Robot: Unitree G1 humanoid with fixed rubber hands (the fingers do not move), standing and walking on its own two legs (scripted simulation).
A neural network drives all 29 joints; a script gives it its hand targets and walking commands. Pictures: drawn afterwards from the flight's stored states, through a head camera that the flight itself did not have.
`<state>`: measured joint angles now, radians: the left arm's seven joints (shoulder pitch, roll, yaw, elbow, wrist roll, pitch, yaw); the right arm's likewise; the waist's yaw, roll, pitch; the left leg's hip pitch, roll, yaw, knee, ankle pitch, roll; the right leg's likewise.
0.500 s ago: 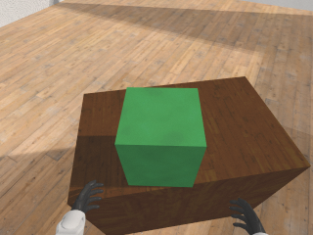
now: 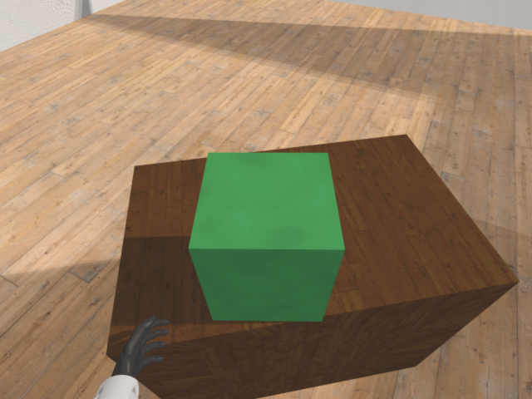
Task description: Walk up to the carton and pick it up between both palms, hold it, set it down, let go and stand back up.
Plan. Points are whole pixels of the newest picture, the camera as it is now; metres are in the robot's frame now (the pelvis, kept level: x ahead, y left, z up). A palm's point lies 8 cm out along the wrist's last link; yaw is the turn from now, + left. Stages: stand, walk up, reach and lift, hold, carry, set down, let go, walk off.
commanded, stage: stand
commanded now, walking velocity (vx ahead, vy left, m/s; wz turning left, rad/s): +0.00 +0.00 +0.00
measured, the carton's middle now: (267, 240) +0.38 +0.01 -0.01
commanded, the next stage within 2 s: none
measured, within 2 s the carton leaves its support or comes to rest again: neither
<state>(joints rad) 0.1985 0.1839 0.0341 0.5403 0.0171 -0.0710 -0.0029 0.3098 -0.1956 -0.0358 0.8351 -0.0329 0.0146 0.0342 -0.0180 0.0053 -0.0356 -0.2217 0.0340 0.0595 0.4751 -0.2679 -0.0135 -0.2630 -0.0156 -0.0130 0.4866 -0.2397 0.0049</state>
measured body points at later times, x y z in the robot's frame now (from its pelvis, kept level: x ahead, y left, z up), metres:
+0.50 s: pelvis +0.01 -0.01 +0.00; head +0.00 -0.02 +0.45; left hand +0.19 +0.22 -0.06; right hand +0.06 -0.25 -0.14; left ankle -0.01 +0.12 -0.74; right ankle +0.01 -0.12 -0.74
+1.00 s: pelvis +0.00 -0.01 +0.00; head +0.00 -0.01 +0.45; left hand +0.18 +0.22 -0.06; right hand +0.03 -0.25 -0.15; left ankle -0.01 +0.12 -0.74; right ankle +0.01 -0.12 -0.74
